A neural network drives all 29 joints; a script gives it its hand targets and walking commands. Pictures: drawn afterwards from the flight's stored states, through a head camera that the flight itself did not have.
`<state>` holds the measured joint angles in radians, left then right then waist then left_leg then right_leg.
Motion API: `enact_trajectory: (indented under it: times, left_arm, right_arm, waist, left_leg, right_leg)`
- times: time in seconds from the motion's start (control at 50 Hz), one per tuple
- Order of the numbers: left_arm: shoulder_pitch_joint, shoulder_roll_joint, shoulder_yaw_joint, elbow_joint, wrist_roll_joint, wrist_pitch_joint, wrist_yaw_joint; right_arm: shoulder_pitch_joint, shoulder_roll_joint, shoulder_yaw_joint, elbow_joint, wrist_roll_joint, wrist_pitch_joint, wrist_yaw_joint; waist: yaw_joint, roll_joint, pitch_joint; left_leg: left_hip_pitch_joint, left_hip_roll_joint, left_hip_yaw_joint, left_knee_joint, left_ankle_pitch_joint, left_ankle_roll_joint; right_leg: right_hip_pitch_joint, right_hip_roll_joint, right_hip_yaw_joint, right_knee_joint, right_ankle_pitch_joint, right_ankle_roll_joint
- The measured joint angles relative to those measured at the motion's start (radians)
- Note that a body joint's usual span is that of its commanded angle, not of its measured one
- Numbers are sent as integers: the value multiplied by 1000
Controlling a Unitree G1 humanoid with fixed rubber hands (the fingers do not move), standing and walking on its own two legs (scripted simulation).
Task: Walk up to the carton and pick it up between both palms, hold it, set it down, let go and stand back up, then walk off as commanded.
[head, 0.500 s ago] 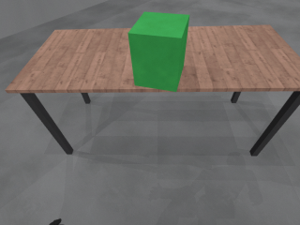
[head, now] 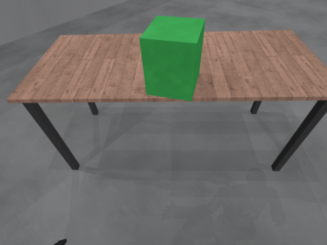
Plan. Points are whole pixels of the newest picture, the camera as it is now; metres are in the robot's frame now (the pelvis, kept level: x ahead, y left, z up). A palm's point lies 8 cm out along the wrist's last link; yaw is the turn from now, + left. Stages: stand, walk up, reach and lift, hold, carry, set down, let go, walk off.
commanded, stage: stand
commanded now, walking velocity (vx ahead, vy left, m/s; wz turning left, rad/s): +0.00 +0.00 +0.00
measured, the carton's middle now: (174, 58) +0.81 +0.01 +0.04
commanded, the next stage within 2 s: none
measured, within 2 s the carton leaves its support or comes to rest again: neither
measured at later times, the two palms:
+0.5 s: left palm out of the picture +0.09 +0.31 -0.09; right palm out of the picture +0.08 -0.32 -0.10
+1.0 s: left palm out of the picture +0.09 +0.32 -0.09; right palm out of the picture +0.07 -0.32 -0.10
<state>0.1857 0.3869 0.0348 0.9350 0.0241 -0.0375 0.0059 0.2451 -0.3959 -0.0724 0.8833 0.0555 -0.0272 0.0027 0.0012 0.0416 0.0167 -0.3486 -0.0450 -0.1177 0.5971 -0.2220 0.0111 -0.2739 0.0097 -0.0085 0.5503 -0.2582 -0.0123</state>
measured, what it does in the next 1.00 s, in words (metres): stands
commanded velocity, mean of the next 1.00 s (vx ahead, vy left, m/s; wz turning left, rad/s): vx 0.00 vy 0.00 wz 0.00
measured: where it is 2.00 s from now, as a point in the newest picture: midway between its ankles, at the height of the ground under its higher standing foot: outside the picture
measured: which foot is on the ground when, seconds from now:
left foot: down 0.00-1.00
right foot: down 0.00-1.00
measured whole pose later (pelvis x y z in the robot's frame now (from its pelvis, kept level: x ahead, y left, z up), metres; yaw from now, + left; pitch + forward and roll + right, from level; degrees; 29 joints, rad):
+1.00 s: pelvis +0.00 +0.00 +0.00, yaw +0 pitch -1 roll -2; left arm 0.18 0.39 0.03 0.94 0.02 -0.03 0.01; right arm 0.25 -0.40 -0.07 0.90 0.06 -0.03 0.00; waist 0.00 0.04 0.01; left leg -0.35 -0.04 -0.12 0.59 -0.21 0.01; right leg -0.27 0.01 -0.01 0.54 -0.25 -0.01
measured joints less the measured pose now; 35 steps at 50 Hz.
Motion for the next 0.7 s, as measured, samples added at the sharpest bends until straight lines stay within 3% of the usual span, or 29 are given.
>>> enact_trajectory:
  times: [0.7]
  left_arm:
    - [-1, 0, 0, 5, 0, 1, 0]
  right_arm:
    - [0, 0, 0, 10, 0, -1, 1]
  waist:
    - [1, 0, -6]
  left_leg:
    - [0, 1, 0, -8, 6, -1]
  right_leg:
    - [1, 0, 0, -10, 7, 2]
